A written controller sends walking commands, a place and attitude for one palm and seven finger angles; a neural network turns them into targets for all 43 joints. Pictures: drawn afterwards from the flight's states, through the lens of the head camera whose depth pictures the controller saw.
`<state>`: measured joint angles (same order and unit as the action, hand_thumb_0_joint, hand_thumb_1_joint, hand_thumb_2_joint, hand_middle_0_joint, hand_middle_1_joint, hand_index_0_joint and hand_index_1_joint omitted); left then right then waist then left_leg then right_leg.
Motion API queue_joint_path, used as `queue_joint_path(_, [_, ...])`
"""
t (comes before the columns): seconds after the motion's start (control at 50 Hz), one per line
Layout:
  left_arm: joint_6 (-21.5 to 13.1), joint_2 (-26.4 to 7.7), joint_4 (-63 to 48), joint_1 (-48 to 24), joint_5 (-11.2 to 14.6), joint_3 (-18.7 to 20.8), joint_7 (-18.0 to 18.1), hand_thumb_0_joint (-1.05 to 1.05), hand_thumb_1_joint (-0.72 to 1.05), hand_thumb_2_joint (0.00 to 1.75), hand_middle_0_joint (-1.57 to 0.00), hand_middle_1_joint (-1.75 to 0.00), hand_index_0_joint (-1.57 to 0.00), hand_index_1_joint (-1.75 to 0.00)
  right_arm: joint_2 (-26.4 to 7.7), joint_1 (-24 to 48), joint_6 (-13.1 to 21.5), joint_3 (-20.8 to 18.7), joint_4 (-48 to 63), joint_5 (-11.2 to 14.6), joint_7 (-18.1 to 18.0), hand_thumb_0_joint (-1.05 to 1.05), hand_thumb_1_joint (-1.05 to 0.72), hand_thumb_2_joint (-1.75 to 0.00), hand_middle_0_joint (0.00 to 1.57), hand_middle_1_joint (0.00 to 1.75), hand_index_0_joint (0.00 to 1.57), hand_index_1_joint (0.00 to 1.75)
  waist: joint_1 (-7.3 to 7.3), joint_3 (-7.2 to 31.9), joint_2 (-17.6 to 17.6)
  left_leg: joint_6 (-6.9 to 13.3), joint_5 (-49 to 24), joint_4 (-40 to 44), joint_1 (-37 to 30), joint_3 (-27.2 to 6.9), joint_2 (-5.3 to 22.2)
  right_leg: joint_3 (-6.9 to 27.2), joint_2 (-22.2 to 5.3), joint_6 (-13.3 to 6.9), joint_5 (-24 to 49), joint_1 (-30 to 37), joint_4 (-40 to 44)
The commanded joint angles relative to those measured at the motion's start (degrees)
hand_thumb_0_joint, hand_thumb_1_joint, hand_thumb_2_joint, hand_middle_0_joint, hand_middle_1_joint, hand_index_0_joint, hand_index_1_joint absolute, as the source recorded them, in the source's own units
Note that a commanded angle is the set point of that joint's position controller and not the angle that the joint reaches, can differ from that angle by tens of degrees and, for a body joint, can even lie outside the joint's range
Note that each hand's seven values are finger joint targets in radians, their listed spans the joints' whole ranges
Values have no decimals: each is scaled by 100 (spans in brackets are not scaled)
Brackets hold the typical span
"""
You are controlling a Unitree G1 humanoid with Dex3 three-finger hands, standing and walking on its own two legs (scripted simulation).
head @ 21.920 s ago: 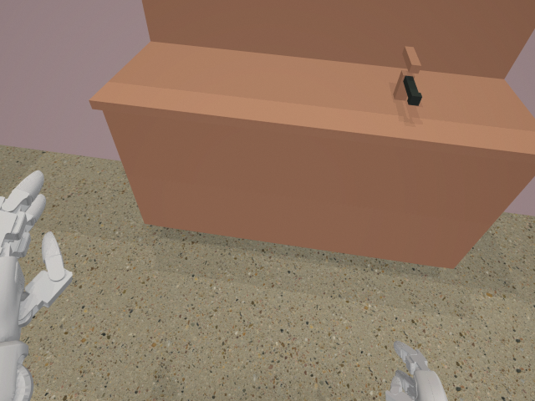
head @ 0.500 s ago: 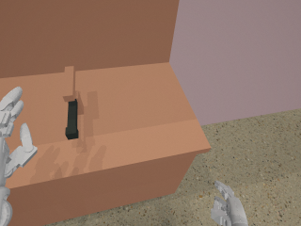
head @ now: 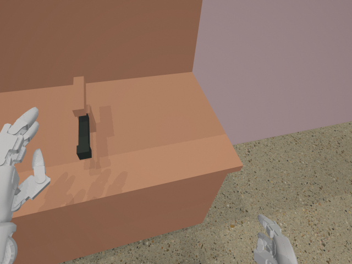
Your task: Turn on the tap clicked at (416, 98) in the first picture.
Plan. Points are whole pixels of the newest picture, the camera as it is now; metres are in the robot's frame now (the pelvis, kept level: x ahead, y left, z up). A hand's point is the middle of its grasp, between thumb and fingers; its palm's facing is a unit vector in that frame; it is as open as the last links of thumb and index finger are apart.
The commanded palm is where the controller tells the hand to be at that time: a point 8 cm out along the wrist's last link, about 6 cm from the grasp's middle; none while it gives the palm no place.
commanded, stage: look again from close up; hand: left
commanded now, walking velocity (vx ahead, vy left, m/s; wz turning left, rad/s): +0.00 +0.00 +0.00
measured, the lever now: (84, 151) +0.35 +0.26 +0.02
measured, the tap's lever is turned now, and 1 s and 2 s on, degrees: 0 0 0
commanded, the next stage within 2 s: shuffle to correct the standing spot in 0.38 s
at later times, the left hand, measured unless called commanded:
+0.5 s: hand (32, 171) +0.22 +0.26 +0.16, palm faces +0.39 -0.85 -0.36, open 7.4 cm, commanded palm +0.16 +0.29 +0.18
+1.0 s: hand (72, 167) +0.23 +0.20 +0.16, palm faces +0.29 -0.86 -0.42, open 7.4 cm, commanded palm +0.18 +0.24 +0.18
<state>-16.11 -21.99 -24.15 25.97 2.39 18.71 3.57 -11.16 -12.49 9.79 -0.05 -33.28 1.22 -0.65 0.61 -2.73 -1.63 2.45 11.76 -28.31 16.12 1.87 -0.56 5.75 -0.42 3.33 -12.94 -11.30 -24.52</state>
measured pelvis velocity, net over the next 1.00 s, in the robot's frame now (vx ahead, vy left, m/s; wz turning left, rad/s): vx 0.00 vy -0.04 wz -0.04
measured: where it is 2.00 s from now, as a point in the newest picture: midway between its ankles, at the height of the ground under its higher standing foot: outside the picture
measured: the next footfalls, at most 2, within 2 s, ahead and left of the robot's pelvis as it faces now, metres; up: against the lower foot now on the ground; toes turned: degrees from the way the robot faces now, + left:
none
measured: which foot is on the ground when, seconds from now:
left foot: down 0.00-1.00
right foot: down 0.00-1.00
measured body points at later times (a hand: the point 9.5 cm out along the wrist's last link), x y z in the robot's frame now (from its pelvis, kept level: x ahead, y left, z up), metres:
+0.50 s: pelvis +0.01 +0.01 +0.00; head +0.04 +0.04 +0.45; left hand +0.20 +0.31 +0.17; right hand +0.20 -0.20 -0.06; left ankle +0.04 +0.09 -0.74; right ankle +0.01 -0.16 -0.74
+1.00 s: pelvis +0.00 -0.04 +0.00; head +0.04 -0.02 +0.44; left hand +0.21 +0.25 +0.18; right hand +0.16 -0.28 -0.08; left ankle +0.04 +0.09 -0.74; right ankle +0.01 -0.16 -0.74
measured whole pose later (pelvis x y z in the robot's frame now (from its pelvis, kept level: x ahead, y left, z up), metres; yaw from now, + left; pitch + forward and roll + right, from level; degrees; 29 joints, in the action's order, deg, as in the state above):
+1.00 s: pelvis +0.00 -0.04 +0.00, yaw -3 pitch +1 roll -2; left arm -10.9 -23.0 -29.2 26.2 4.5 22.5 4.1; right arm -11.4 -12.3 5.3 -1.3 -31.3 0.9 -1.6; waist 0.5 -3.7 -0.1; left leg -0.9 14.2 -32.2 18.8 2.0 4.6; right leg 2.5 3.6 -0.3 -13.6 -14.2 -27.0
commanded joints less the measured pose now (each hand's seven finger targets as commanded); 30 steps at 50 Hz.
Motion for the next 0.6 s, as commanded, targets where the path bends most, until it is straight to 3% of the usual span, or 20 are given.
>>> queue_joint_path(0.0, [-461, -1216, -1222, -1103, 90, 1153, 221, 0, 90, 90, -20, -30, -20, -30, -698, 612, 348, -227, 885, 8, -143, 0, -90, -90, 20, 30, 20, 30, 112, 653, 713, -20, 1037, 935, -117, -528, 426, -175, -87, -395, -16, 87, 327])
queue_joint_path(0.08, [-447, -833, -1221, -1132, 34, 740, 200, 0, 90, 90, -20, -30, -20, -30, -735, 567, 446, -228, 794, -17, -113, 0, -90, -90, 20, 30, 20, 30, 103, 732, 682, -51, 838, 932, -358, -506, 418, -257, -40, -375, 161, 77, 398])
queue_joint_path(0.18, [-327, -654, -1009, -968, -32, 538, 224, 0, 90, 90, -20, -30, -20, -30, -743, 571, 424, -227, 714, -35, -66, 0, -90, -90, 20, 30, 20, 30, 105, 675, 577, -119, 412, 919, -407, -465, 394, -299, -29, -353, 393, 79, 516])
queue_joint_path(0.26, [-256, -892, -1087, -896, -36, 821, 247, 0, 90, 90, -20, -30, -20, -30, -719, 639, 318, -225, 728, -22, -82, 0, -90, -90, 20, 30, 20, 30, 115, 725, 376, -154, 118, 844, -466, -413, 356, -282, -23, -357, 609, 154, 606])
queue_joint_path(0.28, [-256, -777, -1108, -927, -19, 709, 222, 0, 90, 90, -20, -30, -20, -30, -723, 621, 283, -218, 751, -46, -86, 0, -90, -90, 20, 30, 20, 30, 87, 743, 433, -145, 89, 858, -441, -407, 346, -313, -25, -349, 633, 187, 587])
queue_joint_path(0.36, [-218, -992, -1414, -818, 15, 932, 249, 0, 90, 90, -20, -30, -20, -30, -683, 717, 235, -199, 813, -22, -114, 0, -90, -90, 20, 30, 20, 30, 111, 904, 612, -145, -210, 801, -603, -377, 364, -342, -45, -343, 874, 301, 540])
queue_joint_path(0.38, [-204, -848, -1312, -747, 32, 829, 235, 0, 90, 90, -20, -30, -20, -30, -692, 660, 211, -201, 810, -53, -117, 0, -90, -90, 20, 30, 20, 30, 96, 909, 526, -132, -253, 786, -578, -380, 354, -350, -40, -339, 909, 323, 559])
queue_joint_path(0.46, [-161, -886, -1480, -676, 27, 848, 253, 0, 90, 90, -20, -30, -20, -30, -680, 721, 195, -210, 840, -5, -120, 0, -90, -90, 20, 30, 20, 30, 103, 956, 634, -158, -520, 773, -730, -366, 395, -376, -46, -334, 1051, 327, 497])
queue_joint_path(0.48, [-160, -784, -1442, -744, 41, 748, 238, 0, 90, 90, -20, -30, -20, -30, -702, 625, 170, -216, 827, -30, -113, 0, -90, -90, 20, 30, 20, 30, 79, 940, 602, -178, -594, 828, -742, -421, 443, -409, 7, -323, 1014, 270, 444])
queue_joint_path(0.56, [-68, -902, -1505, -912, 54, 904, 244, 0, 90, 90, -20, -30, -20, -30, -673, 681, 116, -277, 906, 30, -80, 0, -90, -90, 20, 30, 20, 30, 112, 987, 915, -193, -1059, 826, -919, -483, 909, -491, 101, -257, 821, 21, -115])
queue_joint_path(0.58, [-47, -736, -1430, -929, 71, 753, 217, 0, 90, 90, -20, -30, -20, -30, -710, 580, 78, -301, 907, 0, -56, 0, -90, -90, 20, 30, 20, 30, 82, 1017, 903, -150, -1177, 814, -822, -540, 1009, -541, 127, -245, 684, 6, -271])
